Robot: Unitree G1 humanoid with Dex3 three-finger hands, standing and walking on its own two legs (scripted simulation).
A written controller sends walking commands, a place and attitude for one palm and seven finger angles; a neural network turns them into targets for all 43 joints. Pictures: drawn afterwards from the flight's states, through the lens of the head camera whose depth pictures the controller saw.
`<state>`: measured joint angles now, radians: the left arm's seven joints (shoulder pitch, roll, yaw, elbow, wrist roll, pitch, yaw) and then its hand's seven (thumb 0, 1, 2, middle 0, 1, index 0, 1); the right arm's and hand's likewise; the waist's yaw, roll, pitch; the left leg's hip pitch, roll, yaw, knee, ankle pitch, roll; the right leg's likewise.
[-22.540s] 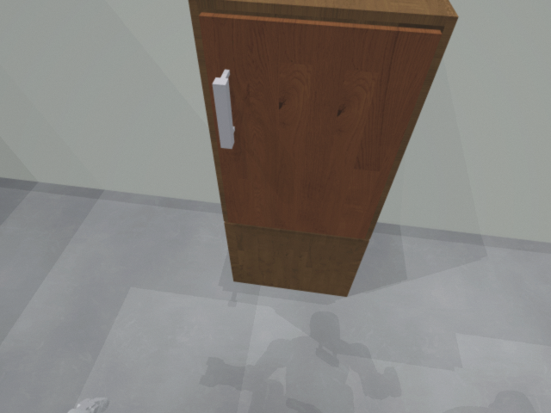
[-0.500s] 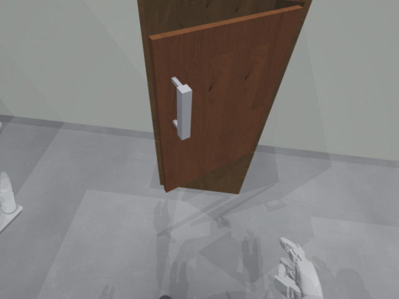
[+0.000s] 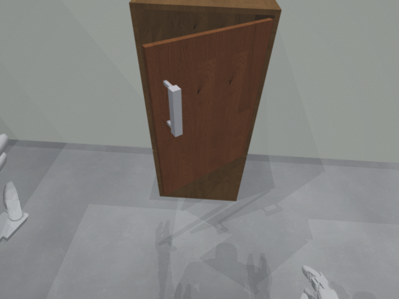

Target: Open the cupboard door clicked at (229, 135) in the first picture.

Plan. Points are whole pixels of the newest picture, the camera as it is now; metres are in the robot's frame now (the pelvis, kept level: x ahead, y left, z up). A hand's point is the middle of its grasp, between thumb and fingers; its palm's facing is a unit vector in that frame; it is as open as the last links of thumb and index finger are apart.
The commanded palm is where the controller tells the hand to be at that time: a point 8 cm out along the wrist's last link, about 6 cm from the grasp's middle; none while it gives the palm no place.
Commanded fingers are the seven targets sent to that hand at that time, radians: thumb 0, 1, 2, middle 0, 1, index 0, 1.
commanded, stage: stop stepping back and stand still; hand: left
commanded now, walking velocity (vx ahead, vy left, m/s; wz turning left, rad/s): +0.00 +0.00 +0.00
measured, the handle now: (171, 108) +0.58 +0.10 +0.08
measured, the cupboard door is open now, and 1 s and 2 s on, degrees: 37 37 37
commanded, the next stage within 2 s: let the arm hang, fingers relaxed in 0.06 s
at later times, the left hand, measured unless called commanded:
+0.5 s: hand out of the picture -0.03 +0.19 -0.18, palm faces +0.05 -0.99 -0.15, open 7.1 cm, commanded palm none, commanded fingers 0.00 0.90 0.90 -0.20 -0.30 -0.20 -0.30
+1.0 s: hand out of the picture -0.04 +0.20 -0.16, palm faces +0.09 -0.96 -0.25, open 7.4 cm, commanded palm none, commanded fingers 0.00 0.90 0.90 -0.20 -0.30 -0.20 -0.30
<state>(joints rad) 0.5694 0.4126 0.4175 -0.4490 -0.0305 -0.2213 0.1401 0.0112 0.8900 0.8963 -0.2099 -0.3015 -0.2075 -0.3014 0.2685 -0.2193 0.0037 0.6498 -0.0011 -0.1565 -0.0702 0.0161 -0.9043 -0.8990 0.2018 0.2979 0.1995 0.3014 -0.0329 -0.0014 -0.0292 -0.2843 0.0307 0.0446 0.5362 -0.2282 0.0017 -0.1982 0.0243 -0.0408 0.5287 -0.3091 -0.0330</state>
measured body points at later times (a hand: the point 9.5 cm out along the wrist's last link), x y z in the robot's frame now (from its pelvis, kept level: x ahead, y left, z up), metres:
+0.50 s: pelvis -0.03 +0.02 +0.00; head +0.00 +0.03 +0.45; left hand -0.03 +0.24 -0.16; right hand +0.04 -0.23 -0.14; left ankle +0.04 +0.12 -0.73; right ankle -0.02 -0.10 -0.73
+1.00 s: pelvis -0.02 +0.01 +0.01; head +0.00 +0.00 +0.46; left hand -0.05 +0.25 -0.14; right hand +0.01 -0.21 -0.16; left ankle +0.04 +0.12 -0.73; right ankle -0.02 -0.10 -0.73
